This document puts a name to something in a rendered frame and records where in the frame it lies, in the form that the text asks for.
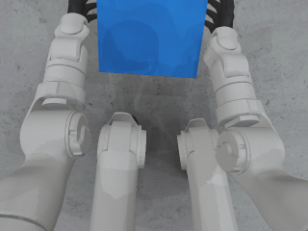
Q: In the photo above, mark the left robot hand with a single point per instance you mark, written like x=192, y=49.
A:
x=80, y=7

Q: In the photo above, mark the robot right thigh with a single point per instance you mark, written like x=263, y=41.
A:
x=212, y=206

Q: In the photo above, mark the left robot upper arm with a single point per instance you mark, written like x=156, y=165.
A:
x=32, y=196

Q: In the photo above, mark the left robot forearm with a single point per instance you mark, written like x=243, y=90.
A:
x=66, y=70

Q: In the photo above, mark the carton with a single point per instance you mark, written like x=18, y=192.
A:
x=150, y=37

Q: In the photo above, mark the robot left thigh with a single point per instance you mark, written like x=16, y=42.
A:
x=116, y=179

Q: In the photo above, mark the robot thigh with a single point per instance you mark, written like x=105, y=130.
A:
x=212, y=206
x=116, y=179

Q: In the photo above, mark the right robot forearm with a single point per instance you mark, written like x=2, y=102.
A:
x=232, y=84

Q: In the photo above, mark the right robot hand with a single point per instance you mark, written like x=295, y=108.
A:
x=223, y=17

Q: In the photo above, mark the right robot upper arm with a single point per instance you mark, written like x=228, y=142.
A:
x=255, y=156

